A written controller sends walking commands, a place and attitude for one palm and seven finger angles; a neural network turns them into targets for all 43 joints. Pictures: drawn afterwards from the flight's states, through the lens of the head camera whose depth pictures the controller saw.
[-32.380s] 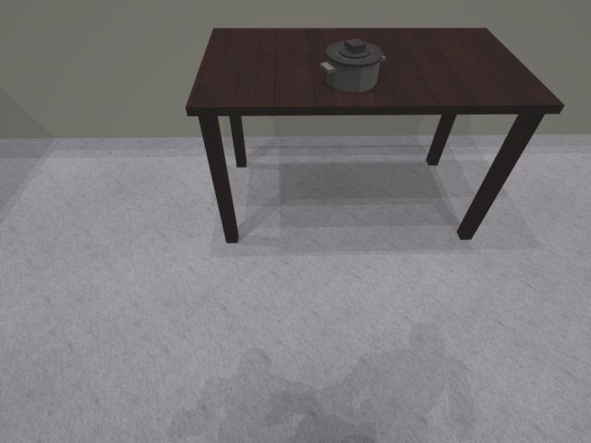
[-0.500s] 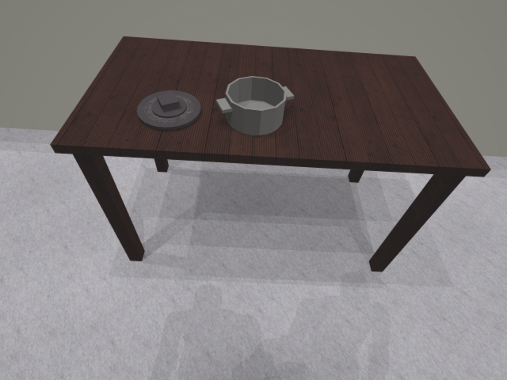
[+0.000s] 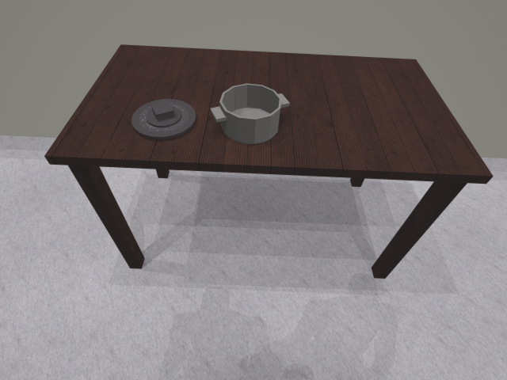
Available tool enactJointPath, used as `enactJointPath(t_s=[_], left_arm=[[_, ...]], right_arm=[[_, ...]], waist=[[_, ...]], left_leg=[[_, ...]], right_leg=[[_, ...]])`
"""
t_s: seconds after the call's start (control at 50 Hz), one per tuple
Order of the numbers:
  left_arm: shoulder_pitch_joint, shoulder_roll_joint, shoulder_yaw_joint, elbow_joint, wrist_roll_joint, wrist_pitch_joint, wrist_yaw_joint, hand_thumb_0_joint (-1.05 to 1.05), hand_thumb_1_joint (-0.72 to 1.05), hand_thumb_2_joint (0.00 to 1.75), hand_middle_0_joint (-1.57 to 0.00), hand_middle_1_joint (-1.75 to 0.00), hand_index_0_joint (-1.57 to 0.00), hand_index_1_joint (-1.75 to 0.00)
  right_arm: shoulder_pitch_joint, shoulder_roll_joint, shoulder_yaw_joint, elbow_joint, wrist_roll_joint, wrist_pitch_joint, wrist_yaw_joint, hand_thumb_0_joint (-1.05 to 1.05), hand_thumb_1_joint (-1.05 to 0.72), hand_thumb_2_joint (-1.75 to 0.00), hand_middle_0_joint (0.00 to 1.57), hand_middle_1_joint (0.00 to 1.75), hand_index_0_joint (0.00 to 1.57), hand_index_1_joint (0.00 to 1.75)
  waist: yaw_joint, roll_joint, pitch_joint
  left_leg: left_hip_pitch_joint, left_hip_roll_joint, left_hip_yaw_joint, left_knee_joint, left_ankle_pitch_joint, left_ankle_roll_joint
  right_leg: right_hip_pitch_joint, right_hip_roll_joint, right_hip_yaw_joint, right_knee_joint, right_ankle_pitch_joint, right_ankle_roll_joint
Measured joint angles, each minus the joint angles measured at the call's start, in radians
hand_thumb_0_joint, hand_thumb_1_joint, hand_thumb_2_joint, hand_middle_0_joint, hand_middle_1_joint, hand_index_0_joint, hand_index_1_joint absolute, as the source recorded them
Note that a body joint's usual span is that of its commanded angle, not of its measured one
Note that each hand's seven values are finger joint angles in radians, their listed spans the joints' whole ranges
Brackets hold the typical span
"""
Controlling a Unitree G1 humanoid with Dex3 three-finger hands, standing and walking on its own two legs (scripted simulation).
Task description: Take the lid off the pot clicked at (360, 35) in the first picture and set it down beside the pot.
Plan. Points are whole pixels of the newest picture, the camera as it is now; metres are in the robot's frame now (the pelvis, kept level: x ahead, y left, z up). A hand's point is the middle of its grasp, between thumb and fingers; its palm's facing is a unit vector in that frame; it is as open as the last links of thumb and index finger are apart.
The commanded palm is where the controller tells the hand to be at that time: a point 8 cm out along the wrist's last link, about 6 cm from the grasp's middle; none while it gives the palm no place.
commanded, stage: let the arm hang, fingers relaxed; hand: left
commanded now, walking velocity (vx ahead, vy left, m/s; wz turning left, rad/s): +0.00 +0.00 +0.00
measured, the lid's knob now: (162, 110) +0.78 +0.29 -0.05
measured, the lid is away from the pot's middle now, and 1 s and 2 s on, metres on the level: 0.25 0.25 0.25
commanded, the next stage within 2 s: look to check the result in 0.22 s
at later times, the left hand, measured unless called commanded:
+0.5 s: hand out of the picture +0.00 +0.16 -0.18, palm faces +0.04 -0.98 -0.18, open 7.4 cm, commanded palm none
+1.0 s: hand out of the picture -0.01 +0.16 -0.18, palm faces +0.04 -0.99 -0.17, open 7.4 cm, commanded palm none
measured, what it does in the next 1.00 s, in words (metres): stands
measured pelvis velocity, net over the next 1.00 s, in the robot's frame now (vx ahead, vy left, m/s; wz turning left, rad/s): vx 0.00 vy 0.00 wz -0.01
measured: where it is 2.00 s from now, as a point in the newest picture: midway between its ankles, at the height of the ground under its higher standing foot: outside the picture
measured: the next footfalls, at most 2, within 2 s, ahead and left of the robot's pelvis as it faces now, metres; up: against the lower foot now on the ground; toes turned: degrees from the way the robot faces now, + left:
none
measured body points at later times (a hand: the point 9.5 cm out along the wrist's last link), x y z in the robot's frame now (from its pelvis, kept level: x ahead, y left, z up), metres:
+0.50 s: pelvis +0.00 +0.00 +0.00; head +0.02 +0.00 +0.45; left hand +0.00 +0.21 -0.16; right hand -0.01 -0.22 -0.16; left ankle -0.03 +0.10 -0.74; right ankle -0.05 -0.12 -0.74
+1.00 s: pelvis +0.00 +0.00 +0.00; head +0.01 +0.01 +0.45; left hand -0.01 +0.21 -0.16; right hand -0.02 -0.21 -0.16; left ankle -0.03 +0.10 -0.74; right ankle -0.05 -0.12 -0.74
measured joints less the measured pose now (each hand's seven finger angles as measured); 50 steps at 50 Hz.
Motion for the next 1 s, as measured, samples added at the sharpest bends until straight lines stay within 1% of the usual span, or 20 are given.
enactJointPath(t_s=[0.4,1.0], left_arm=[[0.010,-0.011,-0.002,0.014,-0.003,-0.004,0.002,0.01,0.92,0.90,-0.20,-0.30,-0.19,-0.30],[0.026,-0.023,-0.005,0.024,-0.002,-0.007,0.003,0.01,0.91,0.90,-0.20,-0.30,-0.19,-0.30]], right_arm=[[0.020,0.021,0.009,0.031,0.002,0.003,0.000,0.01,-0.91,-0.90,0.19,0.30,0.20,0.30],[0.030,0.030,0.011,0.039,0.003,-0.002,-0.002,0.01,-0.91,-0.90,0.19,0.30,0.20,0.30]], waist=[[-0.004,0.004,0.011],[-0.003,0.001,0.006]], left_leg=[[0.019,0.007,-0.001,-0.020,0.004,-0.007],[0.022,-0.001,0.007,-0.037,0.023,0.002]], right_leg=[[0.021,0.007,-0.001,-0.024,0.007,-0.006],[0.019,-0.001,0.006,-0.035,0.025,0.003]])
